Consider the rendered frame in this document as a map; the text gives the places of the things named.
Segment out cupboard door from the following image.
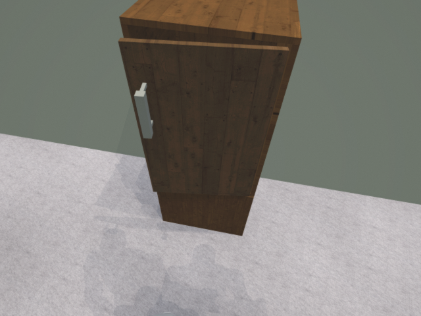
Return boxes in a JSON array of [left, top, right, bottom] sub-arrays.
[[118, 38, 289, 196]]

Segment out handle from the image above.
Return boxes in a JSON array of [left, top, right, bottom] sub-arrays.
[[134, 83, 153, 139]]

